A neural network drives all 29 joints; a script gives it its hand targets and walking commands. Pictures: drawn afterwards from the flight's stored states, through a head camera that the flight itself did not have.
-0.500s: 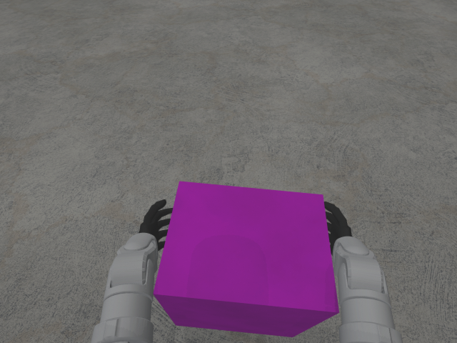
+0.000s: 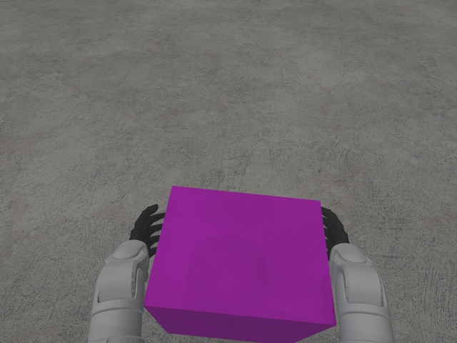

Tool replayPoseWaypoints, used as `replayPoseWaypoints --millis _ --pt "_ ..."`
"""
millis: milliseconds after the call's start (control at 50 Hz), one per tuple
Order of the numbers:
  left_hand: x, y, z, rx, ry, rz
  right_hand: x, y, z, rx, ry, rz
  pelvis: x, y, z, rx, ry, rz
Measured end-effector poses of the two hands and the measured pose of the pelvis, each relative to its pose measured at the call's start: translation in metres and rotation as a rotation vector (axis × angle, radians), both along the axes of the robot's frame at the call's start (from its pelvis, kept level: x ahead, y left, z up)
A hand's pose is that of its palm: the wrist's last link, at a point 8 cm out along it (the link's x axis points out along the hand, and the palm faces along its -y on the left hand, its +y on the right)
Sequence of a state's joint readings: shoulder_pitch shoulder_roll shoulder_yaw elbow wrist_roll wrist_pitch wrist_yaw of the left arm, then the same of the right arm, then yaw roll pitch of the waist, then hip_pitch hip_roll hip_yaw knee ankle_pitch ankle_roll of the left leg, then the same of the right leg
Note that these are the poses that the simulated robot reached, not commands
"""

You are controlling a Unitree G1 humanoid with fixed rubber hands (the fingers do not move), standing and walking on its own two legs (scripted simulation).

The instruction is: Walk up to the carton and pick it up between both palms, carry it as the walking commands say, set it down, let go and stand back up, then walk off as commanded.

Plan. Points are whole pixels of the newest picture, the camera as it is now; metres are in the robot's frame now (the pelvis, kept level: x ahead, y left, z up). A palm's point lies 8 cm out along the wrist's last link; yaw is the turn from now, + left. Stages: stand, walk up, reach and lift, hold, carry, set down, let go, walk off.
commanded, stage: reach and lift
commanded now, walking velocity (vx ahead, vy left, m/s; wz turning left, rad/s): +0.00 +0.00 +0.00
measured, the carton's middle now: (236, 274) +0.25 +0.00 -0.04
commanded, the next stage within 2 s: hold in 0.60 s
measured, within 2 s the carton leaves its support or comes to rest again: neither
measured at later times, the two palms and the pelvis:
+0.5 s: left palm (141, 252) +0.26 +0.17 +0.02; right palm (339, 254) +0.26 -0.18 +0.02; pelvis +0.00 +0.00 +0.00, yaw -1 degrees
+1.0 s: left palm (138, 257) +0.25 +0.17 +0.02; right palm (339, 256) +0.26 -0.17 +0.02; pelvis -0.01 -0.01 +0.00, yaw +0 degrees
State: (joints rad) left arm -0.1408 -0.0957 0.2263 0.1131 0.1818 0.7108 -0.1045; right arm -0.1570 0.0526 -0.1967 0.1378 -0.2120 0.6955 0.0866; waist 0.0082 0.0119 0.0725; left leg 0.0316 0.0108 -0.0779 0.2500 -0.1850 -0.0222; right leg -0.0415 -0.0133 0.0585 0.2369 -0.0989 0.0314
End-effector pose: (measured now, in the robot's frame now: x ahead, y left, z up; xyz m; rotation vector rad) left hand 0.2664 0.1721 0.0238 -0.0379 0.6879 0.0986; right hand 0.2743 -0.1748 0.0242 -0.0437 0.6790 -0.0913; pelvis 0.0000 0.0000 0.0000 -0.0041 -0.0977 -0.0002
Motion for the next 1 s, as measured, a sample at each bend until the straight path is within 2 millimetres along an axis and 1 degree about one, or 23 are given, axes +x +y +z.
replayPoseWaypoints --millis 260,400,660,780,1000 --pt "-0.004 -0.002 -0.004 -0.001 0.010 -0.004 -0.005 -0.002 -0.002 -0.011 0.012 -0.001 0.004 0.001 0.000 0.001 0.005 -0.009" --pt "-0.008 -0.003 -0.006 0.000 0.014 -0.008 -0.008 -0.003 -0.001 -0.017 0.017 -0.001 0.000 -0.001 0.000 0.003 0.000 -0.012" --pt "-0.013 -0.001 0.000 0.003 0.003 0.009 -0.010 0.000 0.002 -0.006 0.005 0.008 -0.009 -0.003 -0.001 0.004 -0.005 -0.006" --pt "-0.014 -0.001 -0.001 0.001 0.012 0.010 -0.009 -0.001 0.001 -0.005 0.015 0.008 -0.013 -0.005 -0.001 0.005 -0.006 -0.004" --pt "-0.020 0.000 0.000 0.003 0.007 0.015 -0.014 0.001 0.001 -0.001 0.010 0.012 -0.014 -0.006 -0.001 0.003 -0.008 0.000"
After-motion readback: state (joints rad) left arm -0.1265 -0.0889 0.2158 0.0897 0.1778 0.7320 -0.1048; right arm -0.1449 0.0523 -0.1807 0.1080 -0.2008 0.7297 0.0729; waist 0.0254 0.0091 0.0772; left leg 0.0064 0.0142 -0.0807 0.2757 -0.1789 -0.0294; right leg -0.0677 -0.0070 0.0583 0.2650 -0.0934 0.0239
